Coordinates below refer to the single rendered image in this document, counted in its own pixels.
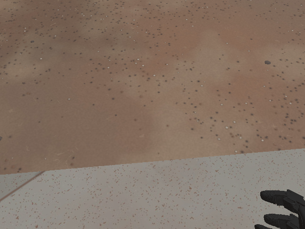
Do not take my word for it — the right robot hand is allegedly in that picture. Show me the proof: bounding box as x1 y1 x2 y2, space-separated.
254 189 305 229

